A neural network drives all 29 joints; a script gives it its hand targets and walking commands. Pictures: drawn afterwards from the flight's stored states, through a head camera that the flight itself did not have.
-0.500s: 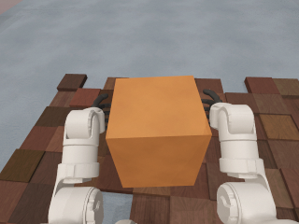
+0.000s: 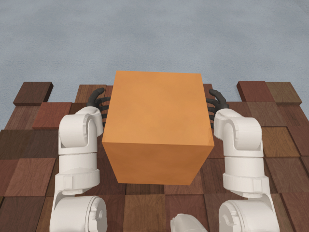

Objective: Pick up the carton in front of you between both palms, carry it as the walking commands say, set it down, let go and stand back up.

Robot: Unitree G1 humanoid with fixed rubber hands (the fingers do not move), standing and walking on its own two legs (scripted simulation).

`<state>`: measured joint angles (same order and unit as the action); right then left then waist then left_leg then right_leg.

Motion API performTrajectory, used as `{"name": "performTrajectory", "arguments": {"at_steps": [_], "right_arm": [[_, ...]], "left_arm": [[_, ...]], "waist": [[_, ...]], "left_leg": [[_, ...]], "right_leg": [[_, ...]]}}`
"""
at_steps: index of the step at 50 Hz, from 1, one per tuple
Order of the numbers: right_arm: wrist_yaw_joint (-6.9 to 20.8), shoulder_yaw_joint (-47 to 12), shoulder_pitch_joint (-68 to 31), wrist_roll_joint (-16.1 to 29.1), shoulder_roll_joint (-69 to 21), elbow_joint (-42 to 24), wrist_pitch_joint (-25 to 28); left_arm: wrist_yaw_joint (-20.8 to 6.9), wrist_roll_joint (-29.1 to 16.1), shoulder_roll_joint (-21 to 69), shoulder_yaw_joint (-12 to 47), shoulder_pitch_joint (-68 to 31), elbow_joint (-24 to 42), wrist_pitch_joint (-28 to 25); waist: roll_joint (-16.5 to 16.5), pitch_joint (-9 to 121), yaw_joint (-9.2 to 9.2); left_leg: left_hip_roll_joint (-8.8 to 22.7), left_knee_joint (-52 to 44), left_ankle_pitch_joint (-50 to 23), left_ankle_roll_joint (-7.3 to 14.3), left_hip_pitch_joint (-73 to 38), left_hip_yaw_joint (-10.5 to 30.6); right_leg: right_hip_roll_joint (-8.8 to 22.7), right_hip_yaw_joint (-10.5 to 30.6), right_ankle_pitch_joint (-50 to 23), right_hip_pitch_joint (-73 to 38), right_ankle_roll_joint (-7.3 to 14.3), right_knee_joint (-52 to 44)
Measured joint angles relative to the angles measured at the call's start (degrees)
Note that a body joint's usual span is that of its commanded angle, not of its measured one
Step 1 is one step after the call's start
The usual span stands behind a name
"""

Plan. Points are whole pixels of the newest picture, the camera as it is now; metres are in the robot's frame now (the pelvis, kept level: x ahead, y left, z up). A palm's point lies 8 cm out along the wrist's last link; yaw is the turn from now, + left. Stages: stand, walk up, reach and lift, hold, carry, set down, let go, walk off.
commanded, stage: carry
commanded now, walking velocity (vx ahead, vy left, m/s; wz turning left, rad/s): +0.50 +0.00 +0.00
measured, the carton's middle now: (156, 132) +0.36 -0.02 +0.02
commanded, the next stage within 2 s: none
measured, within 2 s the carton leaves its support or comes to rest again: neither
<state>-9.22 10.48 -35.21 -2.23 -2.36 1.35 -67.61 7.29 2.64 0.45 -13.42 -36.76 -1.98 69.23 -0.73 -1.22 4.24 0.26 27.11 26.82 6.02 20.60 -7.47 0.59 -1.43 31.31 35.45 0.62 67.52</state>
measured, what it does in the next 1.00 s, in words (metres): walks ahead: right foot, then left foot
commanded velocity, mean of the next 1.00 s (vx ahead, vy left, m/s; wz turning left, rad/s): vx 0.50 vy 0.00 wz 0.00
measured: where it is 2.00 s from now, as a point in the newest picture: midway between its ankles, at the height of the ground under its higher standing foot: (139, 94)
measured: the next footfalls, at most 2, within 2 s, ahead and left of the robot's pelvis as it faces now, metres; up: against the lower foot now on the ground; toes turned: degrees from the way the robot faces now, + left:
right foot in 0.10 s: +0.19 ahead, -0.12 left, +0.01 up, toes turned -4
left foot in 0.46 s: +0.45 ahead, +0.08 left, +0.00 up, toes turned +7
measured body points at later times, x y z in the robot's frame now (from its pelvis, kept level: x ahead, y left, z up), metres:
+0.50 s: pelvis +0.33 +0.00 +0.00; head +0.34 +0.00 +0.45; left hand +0.67 +0.17 +0.12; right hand +0.68 -0.13 +0.12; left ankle +0.43 +0.07 -0.72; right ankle +0.17 -0.11 -0.70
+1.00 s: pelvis +0.63 -0.03 +0.01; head +0.66 -0.03 +0.46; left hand +1.02 +0.13 +0.14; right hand +1.03 -0.17 +0.14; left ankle +0.51 +0.08 -0.61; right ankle +0.74 -0.10 -0.70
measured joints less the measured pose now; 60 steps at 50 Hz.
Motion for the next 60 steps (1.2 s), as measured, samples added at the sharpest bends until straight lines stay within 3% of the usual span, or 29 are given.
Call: {"name": "performTrajectory", "arguments": {"at_steps": [3,5,6,7,9,12,15,18,21,23,24,25,27,30,35,40,44,46,48,50,53,56,60], "right_arm": [[0.0,1.4,-0.7,0.6,0.2,-1.0,-0.1],[0.6,2.2,-1.2,0.5,0.7,0.3,0.0],[1.2,2.4,-1.2,0.3,1.4,1.4,0.1],[1.7,2.8,-0.9,0.2,1.9,2.5,0.2],[2.7,2.9,-0.6,-0.1,2.5,5.2,0.3],[3.3,2.7,0.2,-1.6,1.7,7.8,-0.6],[3.3,2.1,2.5,-3.2,0.0,6.2,-1.8],[3.1,1.6,5.0,-4.4,-1.5,2.1,-2.4],[3.0,1.3,6.3,-4.8,-2.2,-2.4,-2.4],[2.9,0.8,6.4,-4.7,-2.5,-5.1,-2.4],[2.7,0.5,6.3,-4.6,-2.8,-6.2,-2.2],[2.5,0.2,6.3,-4.5,-3.2,-7.1,-1.9],[1.6,-0.4,5.2,-3.8,-3.3,-8.1,-2.2],[0.3,-0.7,3.6,-1.7,-1.8,-9.2,-4.2],[-0.4,0.8,-3.9,1.8,1.7,-5.4,-6.3],[-0.1,1.7,-11.3,2.6,3.8,4.4,-6.5],[0.6,2.1,-14.7,1.7,4.9,11.5,-7.0],[1.3,3.0,-16.2,1.5,6.4,14.2,-6.6],[1.9,4.4,-16.3,1.0,7.0,16.0,-6.4],[2.0,5.3,-15.2,-0.1,6.0,16.0,-6.6],[2.1,6.3,-12.9,-1.8,3.9,13.0,-6.8],[2.1,7.1,-10.5,-2.8,1.9,8.3,-5.9],[2.8,7.0,-7.2,-2.8,0.3,1.8,-4.3]], "left_arm": [[0.0,1.0,1.0,0.1,-0.2,1.3,-0.2],[0.0,2.0,1.8,0.4,-0.3,0.2,-0.7],[-0.1,2.7,2.4,0.7,-0.3,-1.1,-1.2],[-0.1,3.5,3.0,1.1,-0.4,-2.7,-1.7],[-0.1,4.4,3.3,1.9,0.4,-5.0,-1.8],[-0.1,3.4,2.7,3.1,3.6,-5.9,-1.1],[0.0,1.9,1.9,3.6,6.2,-4.8,-0.3],[0.2,1.0,1.9,3.6,7.6,-2.4,0.1],[0.2,0.7,2.1,3.3,7.4,0.8,0.2],[0.2,0.4,2.1,2.9,7.3,3.6,0.5],[0.1,0.1,1.7,2.7,7.1,4.9,0.7],[0.0,-0.3,1.1,2.4,6.7,6.1,1.0],[-0.2,-0.8,0.4,1.5,5.8,7.7,1.9],[-0.2,-0.4,0.5,1.0,3.5,8.4,3.8],[-0.2,1.4,0.1,0.2,-3.2,6.3,6.2],[-0.2,2.4,-1.2,-1.4,-8.4,0.1,7.5],[-0.2,2.7,-2.0,-2.1,-11.9,-7.2,7.8],[-0.2,3.2,-1.5,-1.6,-13.7,-11.3,6.2],[0.0,3.5,-0.9,-0.7,-14.1,-13.9,5.1],[0.4,2.6,-0.6,0.0,-11.9,-13.5,5.0],[1.1,1.0,-0.3,0.2,-8.5,-10.5,4.7],[1.7,0.0,0.2,0.1,-6.1,-6.8,3.3],[1.8,-0.5,1.2,-0.2,-4.0,-2.5,0.8]], "waist": [[0.8,0.9,0.05],[1.7,2.0,-0.99],[2.9,2.5,-1.69],[3.5,3.0,-2.58],[2.3,4.5,-5.04],[1.5,6.5,-7.41],[0.6,7.2,-8.66],[-0.1,7.1,-9.11],[-0.2,6.5,-8.44],[0.3,6.1,-7.31],[-0.4,5.6,-6.36],[-1.9,5.0,-5.23],[-2.3,4.2,-2.98],[-0.9,3.3,-0.19],[0.2,3.2,2.1],[0.6,5.6,2.2],[0.8,7.2,0.21],[2.9,6.3,-2.66],[2.8,4.7,-5.04],[2.2,3.1,-6.88],[1.6,0.6,-8.74],[0.9,-1.1,-9.68],[1.0,-1.7,-9.9]], "left_leg": [[1.4,-1.0,2.5,-1.2,-3.7,0.6],[2.7,1.2,5.9,-2.4,-6.0,0.9],[4.2,4.0,8.2,-3.1,-6.7,1.2],[5.5,8.8,9.2,-3.9,-6.2,1.7],[3.9,24.1,5.7,-4.4,-1.8,4.7],[1.5,40.1,1.1,-4.0,6.2,6.2],[1.5,37.6,-2.8,-4.9,11.5,4.7],[1.3,22.3,-7.1,-5.7,12.7,3.0],[-0.2,8.8,-18.2,-4.9,11.6,0.8],[-1.2,0.4,-28.3,-3.4,8.2,-1.2],[-1.7,-1.2,-36.6,-0.9,6.2,-2.1],[-2.7,-0.3,-39.1,1.2,5.3,-3.2],[-3.2,3.4,-32.8,3.9,4.9,-2.8],[-2.3,4.7,-27.7,3.5,3.0,-2.1],[-1.2,3.1,-23.8,2.5,-2.1,-1.6],[-0.9,2.5,-17.7,1.0,-8.8,-1.1],[0.4,5.5,-10.9,-1.3,-14.4,-0.3],[1.9,20.4,-6.5,-2.7,-9.5,3.7],[-0.1,38.6,-3.8,-2.9,-1.0,7.6],[-1.2,46.5,-4.3,-2.5,5.9,8.4],[-0.5,44.5,-5.4,-2.3,13.4,8.2],[0.5,33.5,-3.0,-2.7,17.4,7.6],[1.4,17.5,-14.4,-3.1,17.2,6.9]], "right_leg": [[0.3,-2.3,-2.6,0.1,-0.3,-17.7],[-0.1,-5.3,-10.2,-3.4,-0.2,-27.3],[-1.0,-6.6,-15.7,-5.6,0.9,-28.8],[-1.7,-7.5,-18.4,-7.5,2.0,-29.0],[-1.4,-7.5,-22.6,-10.0,3.4,-28.9],[-1.3,-6.7,-18.4,-14.4,4.3,-30.9],[-0.7,-6.2,-19.3,-19.8,3.5,-36.4],[0.1,-5.6,-17.2,-25.4,2.6,-41.9],[1.0,-5.4,-14.4,-29.5,1.7,-43.2],[1.5,-5.9,-10.9,-30.6,1.2,-38.6],[2.3,-5.3,-8.9,-30.2,1.3,-33.8],[3.6,-3.8,-9.0,-28.5,1.4,-27.1],[2.3,0.9,-7.4,-20.7,1.5,-8.5],[0.1,2.2,-7.1,-9.3,1.6,6.8],[0.8,0.1,-10.2,3.3,1.4,1.0],[2.0,-1.1,-20.5,8.1,1.6,-13.4],[-0.1,-5.1,-30.3,1.0,2.2,-32.4],[-2.0,-6.7,-25.7,0.7,2.6,-29.2],[-2.5,-6.9,-22.2,-0.2,4.3,-27.7],[-2.6,-6.6,-21.2,-2.5,4.8,-29.4],[-2.4,-6.2,-20.2,-6.3,4.8,-32.5],[-1.7,-5.9,-18.5,-9.3,4.4,-34.5],[-1.2,-5.8,-15.1,-13.5,3.0,-35.6]]}}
